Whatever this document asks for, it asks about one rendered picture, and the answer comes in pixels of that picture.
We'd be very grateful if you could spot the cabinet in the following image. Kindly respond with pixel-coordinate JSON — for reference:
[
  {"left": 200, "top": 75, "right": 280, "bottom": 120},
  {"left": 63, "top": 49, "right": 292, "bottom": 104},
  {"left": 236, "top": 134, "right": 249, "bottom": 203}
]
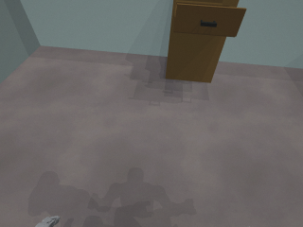
[{"left": 165, "top": 0, "right": 240, "bottom": 83}]

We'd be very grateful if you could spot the robot left hand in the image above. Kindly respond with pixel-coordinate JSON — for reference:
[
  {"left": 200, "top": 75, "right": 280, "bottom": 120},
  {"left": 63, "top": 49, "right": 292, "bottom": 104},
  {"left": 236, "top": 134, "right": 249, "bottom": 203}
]
[{"left": 35, "top": 216, "right": 60, "bottom": 227}]

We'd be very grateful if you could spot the handle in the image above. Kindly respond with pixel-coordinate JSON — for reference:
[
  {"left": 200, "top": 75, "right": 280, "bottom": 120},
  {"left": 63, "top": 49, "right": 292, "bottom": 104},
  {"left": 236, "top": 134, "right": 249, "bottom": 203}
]
[{"left": 200, "top": 20, "right": 217, "bottom": 27}]

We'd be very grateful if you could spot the drawer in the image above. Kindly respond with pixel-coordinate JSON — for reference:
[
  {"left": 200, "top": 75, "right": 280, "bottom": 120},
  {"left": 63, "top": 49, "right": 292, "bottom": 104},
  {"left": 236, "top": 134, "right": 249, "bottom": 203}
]
[{"left": 173, "top": 2, "right": 246, "bottom": 38}]

